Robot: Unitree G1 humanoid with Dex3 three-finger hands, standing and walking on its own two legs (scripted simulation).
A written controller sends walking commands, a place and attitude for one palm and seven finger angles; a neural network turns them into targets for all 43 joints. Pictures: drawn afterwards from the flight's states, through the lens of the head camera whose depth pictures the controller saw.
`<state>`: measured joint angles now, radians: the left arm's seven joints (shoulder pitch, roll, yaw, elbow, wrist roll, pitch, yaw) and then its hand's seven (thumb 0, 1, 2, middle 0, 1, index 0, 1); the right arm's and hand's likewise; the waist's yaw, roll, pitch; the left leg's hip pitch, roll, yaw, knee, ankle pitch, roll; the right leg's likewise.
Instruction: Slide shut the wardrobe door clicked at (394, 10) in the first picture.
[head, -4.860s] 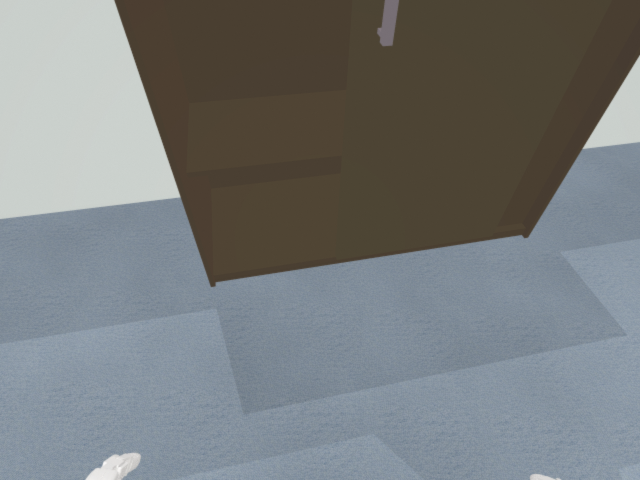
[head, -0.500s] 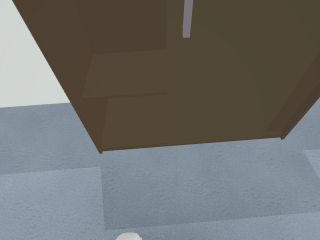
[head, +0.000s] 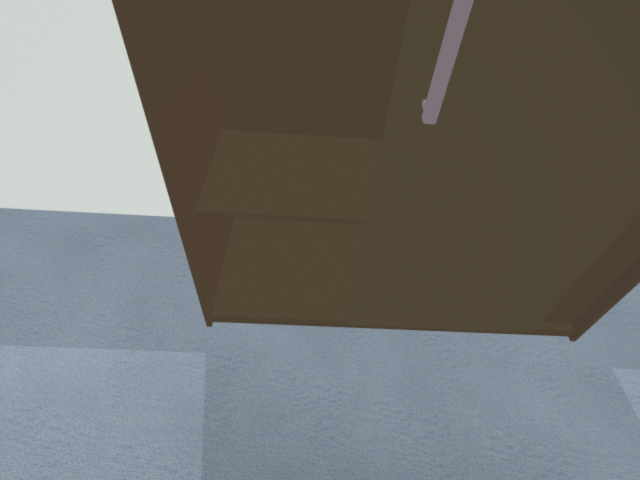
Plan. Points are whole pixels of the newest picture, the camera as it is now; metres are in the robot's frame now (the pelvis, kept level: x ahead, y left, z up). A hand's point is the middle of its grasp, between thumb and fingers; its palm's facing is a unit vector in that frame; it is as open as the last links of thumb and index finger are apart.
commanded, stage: take the last steps up to it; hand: right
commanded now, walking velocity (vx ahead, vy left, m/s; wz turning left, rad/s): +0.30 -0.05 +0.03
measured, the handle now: (448, 38) +0.74 -0.16 +0.25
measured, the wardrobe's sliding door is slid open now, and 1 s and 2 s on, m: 0.48 0.48 0.48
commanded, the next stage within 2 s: come to a stop and stand still in 0.60 s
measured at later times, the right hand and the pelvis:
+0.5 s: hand out of the picture +0.18 -0.26 -0.18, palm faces +0.00 +0.99 -0.16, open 7.4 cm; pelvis +0.14 -0.08 +0.00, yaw +3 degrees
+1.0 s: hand (444, 367) +0.36 -0.21 -0.17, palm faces -0.01 +0.97 -0.22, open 7.2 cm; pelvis +0.24 -0.04 -0.01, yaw +2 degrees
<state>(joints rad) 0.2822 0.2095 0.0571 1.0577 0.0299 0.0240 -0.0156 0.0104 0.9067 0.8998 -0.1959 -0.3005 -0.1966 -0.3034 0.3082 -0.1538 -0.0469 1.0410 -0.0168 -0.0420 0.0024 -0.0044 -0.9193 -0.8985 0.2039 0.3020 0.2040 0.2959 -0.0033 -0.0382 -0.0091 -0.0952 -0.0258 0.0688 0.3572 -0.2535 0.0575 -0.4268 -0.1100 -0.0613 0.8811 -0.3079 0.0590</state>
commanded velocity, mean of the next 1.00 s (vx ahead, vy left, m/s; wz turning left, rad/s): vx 0.07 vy -0.03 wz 0.03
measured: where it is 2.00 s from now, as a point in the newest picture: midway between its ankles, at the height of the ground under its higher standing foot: outside the picture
